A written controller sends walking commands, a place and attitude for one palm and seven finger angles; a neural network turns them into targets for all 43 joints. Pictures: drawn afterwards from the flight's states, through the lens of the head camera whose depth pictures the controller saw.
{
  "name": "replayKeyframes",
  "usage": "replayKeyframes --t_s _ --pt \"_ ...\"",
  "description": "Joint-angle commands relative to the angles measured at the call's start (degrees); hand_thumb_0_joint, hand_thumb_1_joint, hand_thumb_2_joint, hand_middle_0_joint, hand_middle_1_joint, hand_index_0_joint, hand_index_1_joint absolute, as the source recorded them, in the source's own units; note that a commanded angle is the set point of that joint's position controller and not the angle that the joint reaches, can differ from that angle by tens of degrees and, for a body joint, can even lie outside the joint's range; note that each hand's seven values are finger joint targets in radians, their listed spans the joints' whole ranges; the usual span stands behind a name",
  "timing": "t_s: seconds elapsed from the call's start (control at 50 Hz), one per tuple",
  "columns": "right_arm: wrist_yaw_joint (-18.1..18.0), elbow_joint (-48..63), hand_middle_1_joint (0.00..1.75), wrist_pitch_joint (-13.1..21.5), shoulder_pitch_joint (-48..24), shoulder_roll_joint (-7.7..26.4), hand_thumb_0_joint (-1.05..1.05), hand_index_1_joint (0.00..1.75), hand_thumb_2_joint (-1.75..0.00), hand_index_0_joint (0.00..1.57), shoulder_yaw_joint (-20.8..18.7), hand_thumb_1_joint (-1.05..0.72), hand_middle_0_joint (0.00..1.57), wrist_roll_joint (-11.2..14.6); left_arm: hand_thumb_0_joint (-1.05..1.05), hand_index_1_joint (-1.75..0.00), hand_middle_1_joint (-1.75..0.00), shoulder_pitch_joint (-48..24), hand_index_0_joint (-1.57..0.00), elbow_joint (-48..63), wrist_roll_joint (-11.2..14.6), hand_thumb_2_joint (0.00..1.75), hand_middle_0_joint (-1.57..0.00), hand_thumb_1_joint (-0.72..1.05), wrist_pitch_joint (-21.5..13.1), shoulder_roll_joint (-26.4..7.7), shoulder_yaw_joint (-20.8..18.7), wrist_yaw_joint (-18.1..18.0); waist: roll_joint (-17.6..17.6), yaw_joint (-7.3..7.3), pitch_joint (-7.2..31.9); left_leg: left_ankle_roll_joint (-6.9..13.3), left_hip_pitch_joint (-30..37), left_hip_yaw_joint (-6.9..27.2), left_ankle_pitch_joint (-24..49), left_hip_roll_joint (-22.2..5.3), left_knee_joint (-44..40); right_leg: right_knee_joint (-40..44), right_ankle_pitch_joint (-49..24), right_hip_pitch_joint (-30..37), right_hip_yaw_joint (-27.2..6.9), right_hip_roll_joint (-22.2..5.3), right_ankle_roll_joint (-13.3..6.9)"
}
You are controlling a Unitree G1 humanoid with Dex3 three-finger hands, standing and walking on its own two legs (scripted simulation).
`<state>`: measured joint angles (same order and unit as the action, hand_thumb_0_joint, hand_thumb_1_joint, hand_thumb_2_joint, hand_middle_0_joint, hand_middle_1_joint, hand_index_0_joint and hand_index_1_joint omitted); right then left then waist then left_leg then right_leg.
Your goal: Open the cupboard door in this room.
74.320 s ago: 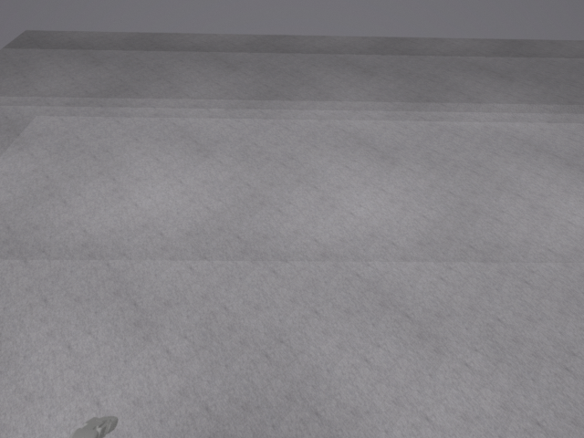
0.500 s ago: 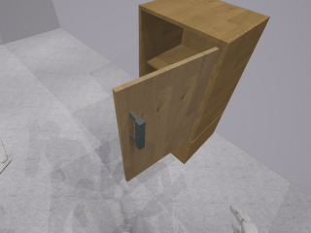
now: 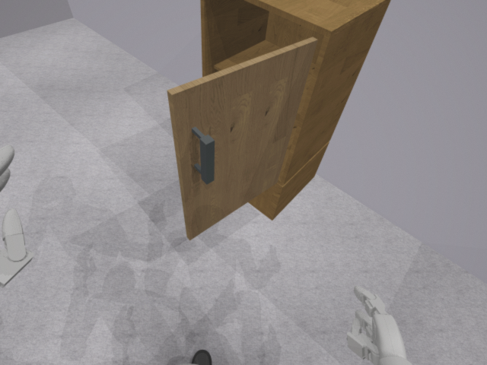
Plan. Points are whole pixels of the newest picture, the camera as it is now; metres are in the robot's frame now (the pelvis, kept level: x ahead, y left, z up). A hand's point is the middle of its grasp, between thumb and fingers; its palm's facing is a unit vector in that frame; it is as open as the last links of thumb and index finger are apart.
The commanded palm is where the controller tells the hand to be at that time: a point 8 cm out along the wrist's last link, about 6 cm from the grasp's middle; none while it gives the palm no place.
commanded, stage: stop stepping back and stand still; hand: left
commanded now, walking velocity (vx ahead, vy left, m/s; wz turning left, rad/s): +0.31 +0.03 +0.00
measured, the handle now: (202, 155) +0.55 +0.13 -0.04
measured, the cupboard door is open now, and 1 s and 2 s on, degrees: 81 81 81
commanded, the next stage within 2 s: let the arm hang, fingers relaxed in 0.66 s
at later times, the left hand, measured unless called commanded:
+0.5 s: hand out of the picture +0.11 +0.25 +0.16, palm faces +0.46 -0.75 -0.48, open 7.4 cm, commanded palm +0.04 +0.29 +0.17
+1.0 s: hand out of the picture +0.02 +0.17 -0.15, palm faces +0.06 -0.98 -0.19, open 7.4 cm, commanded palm none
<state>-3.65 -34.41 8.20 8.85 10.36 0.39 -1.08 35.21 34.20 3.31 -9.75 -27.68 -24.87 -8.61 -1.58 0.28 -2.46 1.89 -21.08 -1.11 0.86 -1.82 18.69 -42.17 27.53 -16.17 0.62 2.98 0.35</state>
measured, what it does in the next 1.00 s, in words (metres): steps on the spot: right foot, then left foot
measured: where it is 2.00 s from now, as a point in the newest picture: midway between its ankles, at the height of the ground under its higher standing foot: outside the picture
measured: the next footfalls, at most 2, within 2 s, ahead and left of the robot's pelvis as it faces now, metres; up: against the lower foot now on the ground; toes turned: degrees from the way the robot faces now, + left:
right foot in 0.06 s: -0.04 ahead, -0.12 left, +0.00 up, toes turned +3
left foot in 0.28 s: -0.01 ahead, +0.11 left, +0.00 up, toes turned +6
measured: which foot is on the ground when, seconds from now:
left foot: down 0.00-0.06, up 0.08-0.26, down 0.28-1.00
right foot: up 0.00-0.04, down 0.06-1.00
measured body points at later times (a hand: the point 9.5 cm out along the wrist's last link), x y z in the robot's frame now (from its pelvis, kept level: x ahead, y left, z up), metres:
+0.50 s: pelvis -0.08 -0.02 -0.01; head -0.10 -0.01 +0.44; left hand +0.08 +0.29 +0.19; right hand +0.05 -0.25 -0.10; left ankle -0.05 +0.11 -0.74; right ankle -0.07 -0.12 -0.74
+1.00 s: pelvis -0.09 -0.01 -0.01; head -0.09 -0.01 +0.44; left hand +0.02 +0.22 -0.13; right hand +0.04 -0.23 -0.14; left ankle -0.05 +0.11 -0.74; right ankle -0.08 -0.12 -0.74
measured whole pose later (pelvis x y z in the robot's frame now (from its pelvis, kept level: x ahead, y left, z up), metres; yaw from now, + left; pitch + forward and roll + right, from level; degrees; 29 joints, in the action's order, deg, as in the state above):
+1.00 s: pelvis -0.09 -0.01 -0.01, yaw +5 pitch -1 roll +0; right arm 0.4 -51.2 0.0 9.0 10.8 0.5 -1.9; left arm 13.7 -43.0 -1.4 2.9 -9.5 -0.3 -0.2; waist 0.3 -2.4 -0.9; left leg 0.9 -17.6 -1.9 -12.6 0.3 31.6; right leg -33.2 18.2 -13.6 1.3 -0.3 -0.6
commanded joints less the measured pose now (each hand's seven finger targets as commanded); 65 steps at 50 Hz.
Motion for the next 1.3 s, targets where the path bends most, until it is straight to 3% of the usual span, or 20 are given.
replayKeyframes --t_s 0.0,0.04,0.06,0.12,0.2,0.34,0.42,0.5,0.54,0.62,0.7,0.72,0.74,0.76,0.8,0.84,0.88,0.96,1.04,1.28 --pt "-1.4 8.1 0.30 1.8 -3.5 9.0 0.00 0.30 -0.90 0.20 -3.0 -0.90 0.20 0.2 0.00 -0.30 -0.30 -1.0 -0.20 11.0 0.0 0.90 -0.20 0.90 -1.9 -8.4 -7.4 -2.3 14.4 -0.58 8.4 -1.7 -2.3 3.3 -35.1 -3.3 -8.8 20.8 0.0 14.4 5.8 1.5 -2.0" --pt "-1.1 7.2 0.30 0.4 -2.9 7.7 0.00 0.30 -0.90 0.20 -2.8 -0.90 0.20 -0.1 0.00 -0.30 -0.30 -1.2 -0.20 12.0 -0.1 0.90 -0.20 0.90 -2.5 -11.9 -9.5 -2.1 -6.0 -0.65 7.0 -3.8 7.7 0.2 -20.9 3.4 24.5 37.9 8.2 -8.2 -18.0 -17.6 -9.2" --pt "-0.9 6.4 0.30 0.6 -3.6 8.5 0.00 0.30 -0.90 0.20 -2.5 -0.90 0.20 -0.9 0.00 -0.30 -0.30 -5.6 -0.20 13.7 -0.1 0.90 -0.20 0.90 -2.9 -13.0 -10.7 -2.3 -7.6 0.22 5.8 -3.7 3.6 2.7 -19.5 3.0 35.2 38.6 5.9 -12.5 -23.2 -23.7 -12.8" --pt "-1.5 4.4 0.30 1.3 -1.0 7.9 0.00 0.30 -0.90 0.20 -2.5 -0.90 0.20 0.8 0.00 -0.30 -0.30 -9.3 -0.20 5.0 -1.1 0.90 -0.20 0.90 -2.5 -6.6 -5.4 -1.9 -4.5 -1.69 3.1 -2.9 -1.7 2.2 -19.2 -0.4 32.5 30.9 0.3 -6.6 -12.5 -17.5 -7.9" --pt "-2.9 3.8 0.30 3.0 -0.9 8.2 0.00 0.30 -0.90 0.20 -2.2 -0.90 0.20 0.5 0.00 -0.30 -0.30 -11.4 -0.20 1.0 -2.5 0.90 -0.20 0.90 -3.5 -5.7 -3.5 -2.2 0.0 -1.05 1.2 0.0 7.8 -2.2 -21.7 0.7 8.6 25.8 3.1 -4.8 -9.7 -13.8 -5.7" --pt "-2.2 5.1 0.30 3.8 -0.9 9.0 0.00 0.30 -0.90 0.20 -2.0 -0.90 0.20 0.6 0.00 -0.30 -0.30 -9.8 -0.20 6.6 -2.9 0.90 -0.20 0.90 -6.1 -6.7 -6.3 -1.7 12.5 -1.16 1.5 5.2 -0.7 15.3 -33.6 -10.9 -6.2 6.5 -5.5 2.4 2.1 -2.6 -0.4" --pt "-1.7 5.4 0.30 4.2 -0.7 9.1 0.00 0.30 -0.90 0.20 -2.4 -0.90 0.20 0.5 0.00 -0.30 -0.30 -6.2 -0.20 4.1 -2.8 0.90 -0.20 0.90 -6.0 -6.4 -6.7 -1.8 8.9 -0.81 2.2 3.2 -3.3 8.6 -31.7 -7.6 -1.2 13.6 -6.8 7.8 0.9 -3.3 -1.5" --pt "-1.0 4.7 0.30 2.6 0.7 7.7 0.00 0.30 -0.90 0.20 -3.3 -0.90 0.20 0.8 0.00 -0.30 -0.30 -6.3 -0.20 0.8 -2.0 0.90 -0.20 0.90 -5.5 -6.5 -6.7 -1.4 -10.0 -0.77 1.0 -1.1 -7.9 -1.6 -24.8 1.3 30.0 30.8 11.7 1.4 -26.0 -19.2 -10.6" --pt "-0.6 4.4 0.30 2.6 1.0 8.1 0.00 0.30 -0.90 0.20 -3.2 -0.90 0.20 0.8 0.00 -0.30 -0.30 -9.9 -0.20 1.9 -2.2 0.90 -0.20 0.90 -6.2 -6.4 -6.3 -1.5 -5.8 -1.13 2.2 -1.1 -9.5 1.0 -25.0 -0.9 33.2 27.9 -1.8 4.5 -21.9 -21.0 -12.3" --pt "-1.6 4.8 0.30 3.0 0.2 7.4 0.00 0.30 -0.90 0.20 -2.2 -0.90 0.20 0.5 0.00 -0.30 -0.30 -9.1 -0.20 3.7 -2.0 0.90 -0.20 0.90 -6.5 -5.7 -5.7 -1.7 1.4 -1.41 3.9 0.2 9.9 -0.9 -18.3 -0.4 6.7 18.8 -4.9 -2.1 -7.7 -11.7 -5.2" --pt "-1.6 5.5 0.30 3.6 -1.0 8.2 0.00 0.30 -0.90 0.20 -2.2 -0.90 0.20 0.5 0.00 -0.30 -0.30 -9.5 -0.20 6.1 -2.4 0.90 -0.20 0.90 -6.9 -6.3 -6.7 -1.3 14.8 -0.59 3.0 4.5 4.5 16.3 -22.6 -12.3 -5.5 3.6 -5.0 -0.7 1.4 -2.9 0.1" --pt "-1.6 5.5 0.30 3.9 -1.1 7.7 0.00 0.30 -0.90 0.20 -2.0 -0.90 0.20 0.3 0.00 -0.30 -0.30 -10.7 -0.20 6.8 -2.9 0.90 -0.20 0.90 -7.0 -6.5 -6.5 -1.3 14.7 -0.46 1.7 5.1 3.6 15.7 -20.4 -12.8 -5.6 3.3 -4.7 -0.4 1.4 -3.6 0.0" --pt "3.4 -8.1 0.30 2.7 -0.4 16.9 0.00 0.30 -0.90 0.20 -5.8 -0.90 0.20 -0.3 0.00 -0.30 -0.30 -13.2 -0.20 -38.4 -6.9 0.90 -0.20 0.90 5.2 9.7 17.5 6.9 12.6 -4.36 0.4 5.3 4.1 13.9 6.1 -9.5 6.9 -1.5 -8.1 -9.9 0.6 -5.5 0.0" --pt "3.2 -7.1 0.30 -1.1 2.9 12.0 0.00 0.30 -0.90 0.20 -5.4 -0.90 0.20 0.2 0.00 -0.30 -0.30 -10.7 -0.20 -41.1 -5.6 0.90 -0.20 0.90 9.9 13.2 18.2 7.7 10.0 -2.40 4.5 4.9 7.9 9.5 22.0 -10.1 7.3 -0.4 -4.0 -7.5 -0.3 -5.3 0.0" --pt "2.7 -6.5 0.30 -3.4 3.1 10.3 0.00 0.30 -0.90 0.20 -3.6 -0.90 0.20 -0.4 0.00 -0.30 -0.30 -12.4 -0.20 -45.8 -5.1 0.90 -0.20 0.90 10.7 13.9 19.6 7.6 0.9 -0.81 8.8 5.8 7.8 11.7 20.1 -11.1 8.5 4.9 -4.1 -1.7 -0.2 -4.7 0.0" --pt "2.9 -7.5 0.30 -4.3 2.1 8.6 0.00 0.30 -0.90 0.20 -2.7 -0.90 0.20 0.2 0.00 -0.30 -0.30 -13.0 -0.20 -54.0 -5.6 0.90 -0.20 0.90 9.5 10.0 19.5 7.6 -13.0 0.53 10.2 1.0 3.1 5.3 4.0 -4.1 13.8 14.7 -28.6 7.6 -5.4 -9.3 -1.9" --pt "3.5 -10.2 0.30 -6.2 2.2 7.9 0.00 0.30 -0.90 0.20 -2.6 -0.90 0.20 -0.1 0.00 -0.30 -0.30 -19.6 -0.20 -62.0 -5.2 0.90 -0.20 0.90 9.1 6.7 20.2 7.9 -12.4 -1.68 3.6 -1.0 4.5 1.9 -10.7 0.2 13.6 20.4 -24.7 -0.9 -9.7 -14.0 -4.8" --pt "3.6 -15.9 0.30 -7.8 1.6 7.5 0.00 0.30 -0.90 0.20 -1.6 -0.90 0.20 -0.6 0.00 -0.30 -0.30 -22.5 -0.20 -75.8 -4.3 0.90 -0.20 0.90 9.2 7.5 22.3 7.4 5.2 -1.40 2.3 -0.7 8.4 4.7 -3.0 -2.4 5.5 18.4 -18.9 0.6 -5.3 -8.6 -2.6" --pt "2.6 -20.4 0.30 -7.5 2.4 5.8 0.00 0.30 -0.90 0.20 -1.6 -0.90 0.20 -0.7 0.00 -0.30 -0.30 -18.4 -0.20 -85.6 -4.3 0.90 -0.20 0.90 8.8 10.8 21.7 7.1 10.3 -0.21 5.7 -0.2 8.7 5.3 -6.9 -3.0 3.2 21.1 -18.3 6.5 -4.8 -8.1 -2.9" --pt "2.1 -28.2 0.30 -8.9 8.3 5.3 0.00 0.30 -0.90 0.20 -1.7 -0.90 0.20 -0.2 0.00 -0.30 -0.30 -19.1 -0.20 -96.9 -3.8 0.90 -0.20 0.90 9.5 10.2 23.3 7.1 1.6 -0.99 -0.9 -0.3 9.1 5.6 -15.6 -3.2 -0.5 25.5 -8.4 2.2 -3.9 -8.1 -3.3"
